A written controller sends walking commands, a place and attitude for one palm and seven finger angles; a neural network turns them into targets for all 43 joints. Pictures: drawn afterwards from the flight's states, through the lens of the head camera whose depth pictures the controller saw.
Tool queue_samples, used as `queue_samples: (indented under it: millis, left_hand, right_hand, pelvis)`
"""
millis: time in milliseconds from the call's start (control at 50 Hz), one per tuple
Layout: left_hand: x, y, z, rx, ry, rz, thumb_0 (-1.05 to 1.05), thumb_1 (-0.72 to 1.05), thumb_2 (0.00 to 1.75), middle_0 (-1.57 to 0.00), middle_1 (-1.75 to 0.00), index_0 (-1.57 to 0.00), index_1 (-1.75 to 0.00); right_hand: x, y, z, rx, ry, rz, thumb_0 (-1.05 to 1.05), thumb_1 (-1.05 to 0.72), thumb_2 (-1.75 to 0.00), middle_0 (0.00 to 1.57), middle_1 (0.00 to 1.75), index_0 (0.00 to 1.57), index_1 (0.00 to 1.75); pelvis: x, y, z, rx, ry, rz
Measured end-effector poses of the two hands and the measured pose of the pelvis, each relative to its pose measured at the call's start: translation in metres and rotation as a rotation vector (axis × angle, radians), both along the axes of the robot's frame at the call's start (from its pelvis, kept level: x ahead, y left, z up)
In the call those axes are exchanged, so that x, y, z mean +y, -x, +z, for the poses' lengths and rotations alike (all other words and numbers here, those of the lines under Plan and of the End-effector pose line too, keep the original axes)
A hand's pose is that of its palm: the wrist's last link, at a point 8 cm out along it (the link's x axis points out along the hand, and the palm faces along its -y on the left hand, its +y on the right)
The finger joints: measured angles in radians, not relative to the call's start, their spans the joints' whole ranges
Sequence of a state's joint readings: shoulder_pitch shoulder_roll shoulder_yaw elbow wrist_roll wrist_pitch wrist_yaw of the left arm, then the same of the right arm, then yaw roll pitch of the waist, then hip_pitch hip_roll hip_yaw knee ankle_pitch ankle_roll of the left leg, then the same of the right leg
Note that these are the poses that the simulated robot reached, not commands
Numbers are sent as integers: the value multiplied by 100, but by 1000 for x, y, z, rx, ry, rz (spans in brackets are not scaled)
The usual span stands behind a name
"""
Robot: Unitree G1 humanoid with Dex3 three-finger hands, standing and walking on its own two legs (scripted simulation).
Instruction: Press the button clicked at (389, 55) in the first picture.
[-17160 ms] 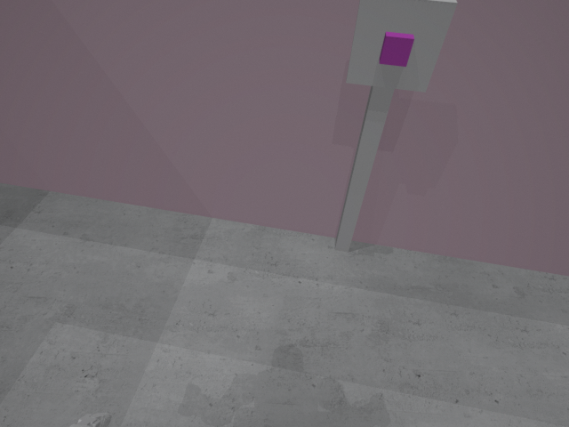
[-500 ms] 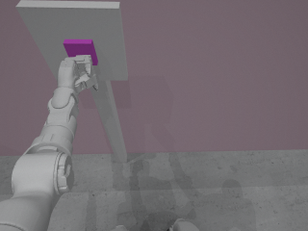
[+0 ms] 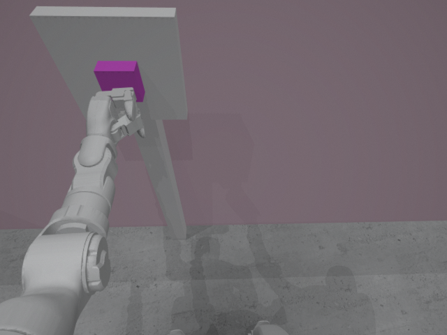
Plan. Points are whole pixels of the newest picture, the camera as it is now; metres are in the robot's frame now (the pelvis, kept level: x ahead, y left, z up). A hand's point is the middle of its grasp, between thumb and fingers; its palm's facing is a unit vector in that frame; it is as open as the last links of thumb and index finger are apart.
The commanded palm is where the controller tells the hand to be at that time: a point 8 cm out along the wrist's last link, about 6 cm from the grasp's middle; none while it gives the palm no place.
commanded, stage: pull the fist back off the button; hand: left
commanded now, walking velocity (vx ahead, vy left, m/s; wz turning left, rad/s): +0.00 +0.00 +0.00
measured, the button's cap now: (121, 81) +0.53 +0.16 +0.16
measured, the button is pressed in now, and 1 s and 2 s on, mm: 0 0 0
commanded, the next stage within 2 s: draw the hand back to the body in 0.78 s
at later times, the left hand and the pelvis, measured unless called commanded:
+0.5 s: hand (132, 147) +0.41 +0.13 +0.12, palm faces -0.03 -1.00 -0.01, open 3.1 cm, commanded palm +0.38 +0.18 +0.12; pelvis +0.03 -0.01 +0.01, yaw +1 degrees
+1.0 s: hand (131, 155) +0.38 +0.13 +0.13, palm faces -0.04 -1.00 -0.02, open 3.1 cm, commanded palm +0.34 +0.19 +0.13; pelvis +0.03 -0.01 +0.02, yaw +1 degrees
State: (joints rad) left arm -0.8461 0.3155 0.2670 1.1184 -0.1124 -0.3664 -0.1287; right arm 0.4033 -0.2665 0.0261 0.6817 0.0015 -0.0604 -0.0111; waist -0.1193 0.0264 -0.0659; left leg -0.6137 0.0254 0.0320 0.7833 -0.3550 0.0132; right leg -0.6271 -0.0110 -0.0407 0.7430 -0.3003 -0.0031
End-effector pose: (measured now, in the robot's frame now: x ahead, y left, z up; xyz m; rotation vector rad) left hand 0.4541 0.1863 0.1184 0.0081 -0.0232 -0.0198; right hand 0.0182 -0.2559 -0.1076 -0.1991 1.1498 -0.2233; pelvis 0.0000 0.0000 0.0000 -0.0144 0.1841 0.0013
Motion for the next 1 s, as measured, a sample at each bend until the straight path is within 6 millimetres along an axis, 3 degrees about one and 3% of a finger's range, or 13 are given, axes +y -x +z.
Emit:
queue_samples:
  millis: [240, 440, 580, 760, 1000]
  left_hand:
    - [-4, 23, 5, -30, 9, -14, 4, 91, 90, -130, -150, -133, -150]
    - [2, 60, 1, -21, 4, -8, 2, 90, 90, -130, -150, -130, -150]
    - [1, 76, 3, -25, -3, -12, 2, 90, 90, -130, -150, -130, -150]
    - [-2, 88, 1, -3, -5, -19, 2, 90, 90, -130, -150, -130, -150]
    - [1, 90, 7, -10, -11, -20, 2, 90, 90, -130, -150, -130, -150]
  right_hand:
    - [2, -62, 10, -151, -29, 18, 1, -91, -89, 20, 30, 20, 30]
    - [5, -121, 25, -276, -35, 88, 1, -91, -89, 20, 30, 20, 30]
    - [11, -150, 34, -344, -34, 134, 1, -91, -89, 20, 30, 20, 30]
    - [20, -160, 38, -378, -50, 157, 1, -91, -89, 20, 30, 20, 30]
    - [17, -144, 33, -344, -45, 134, 1, -91, -89, 20, 30, 20, 30]
  pelvis:
    - [-3, -17, 7, -43, -7, -16]
    - [-7, -25, 11, -84, -9, 1]
    - [-8, -26, 13, -106, -10, 15]
    - [-9, -27, 14, -124, -13, 20]
    - [-9, -26, 16, -131, -15, 11]
